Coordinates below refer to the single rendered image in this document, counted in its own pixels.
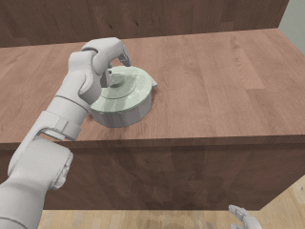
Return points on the table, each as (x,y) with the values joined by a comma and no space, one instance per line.
(227,119)

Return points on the knob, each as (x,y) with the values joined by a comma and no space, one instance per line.
(118,80)

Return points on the pot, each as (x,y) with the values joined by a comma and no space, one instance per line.
(125,119)

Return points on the robot left hand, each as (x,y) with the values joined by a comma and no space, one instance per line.
(113,48)

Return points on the left robot upper arm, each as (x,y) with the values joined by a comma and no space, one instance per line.
(43,166)

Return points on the left robot forearm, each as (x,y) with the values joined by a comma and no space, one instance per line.
(80,88)

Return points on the robot right hand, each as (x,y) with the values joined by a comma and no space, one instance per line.
(244,216)

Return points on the lid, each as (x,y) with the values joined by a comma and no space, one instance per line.
(135,90)

